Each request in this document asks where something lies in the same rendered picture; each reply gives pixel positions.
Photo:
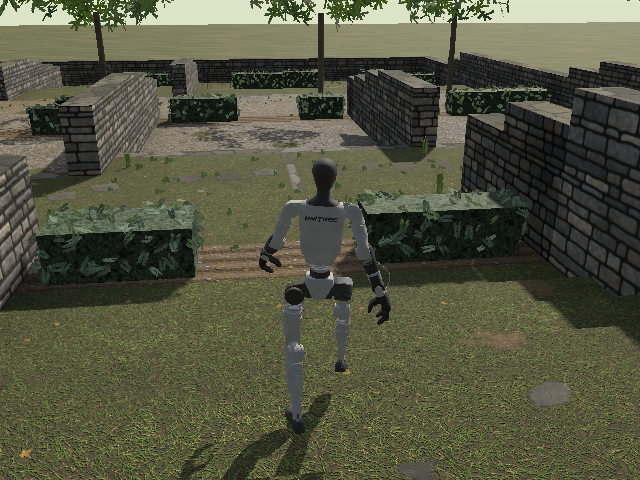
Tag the right robot hand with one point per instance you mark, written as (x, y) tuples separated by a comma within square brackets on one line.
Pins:
[(385, 309)]

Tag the robot left forearm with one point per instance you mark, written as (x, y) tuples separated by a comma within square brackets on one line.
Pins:
[(267, 251)]

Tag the robot right forearm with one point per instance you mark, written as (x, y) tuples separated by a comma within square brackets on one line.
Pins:
[(373, 274)]

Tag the left robot shin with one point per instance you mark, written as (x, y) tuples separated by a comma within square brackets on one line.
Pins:
[(294, 377)]

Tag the robot right upper arm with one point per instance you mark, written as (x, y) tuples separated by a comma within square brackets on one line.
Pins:
[(358, 226)]

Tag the left robot hand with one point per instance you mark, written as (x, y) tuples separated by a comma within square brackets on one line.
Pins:
[(263, 266)]

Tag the robot left upper arm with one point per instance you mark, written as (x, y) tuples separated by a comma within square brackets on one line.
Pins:
[(290, 210)]

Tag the right robot foot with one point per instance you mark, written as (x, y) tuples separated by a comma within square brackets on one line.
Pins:
[(341, 366)]

